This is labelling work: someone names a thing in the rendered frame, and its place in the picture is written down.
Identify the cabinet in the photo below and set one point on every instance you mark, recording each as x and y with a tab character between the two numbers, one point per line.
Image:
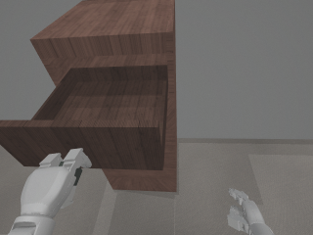
119	33

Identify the robot right forearm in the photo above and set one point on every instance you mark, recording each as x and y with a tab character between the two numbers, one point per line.
259	229

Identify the handle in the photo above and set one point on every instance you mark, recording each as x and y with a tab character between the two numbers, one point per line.
77	173

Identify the robot left hand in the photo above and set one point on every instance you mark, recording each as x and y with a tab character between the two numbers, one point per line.
51	186

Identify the robot right hand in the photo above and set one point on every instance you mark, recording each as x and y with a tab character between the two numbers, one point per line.
243	218

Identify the robot left forearm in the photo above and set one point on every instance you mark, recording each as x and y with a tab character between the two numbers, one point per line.
33	224

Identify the drawer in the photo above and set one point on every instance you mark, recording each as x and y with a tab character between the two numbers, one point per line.
117	115

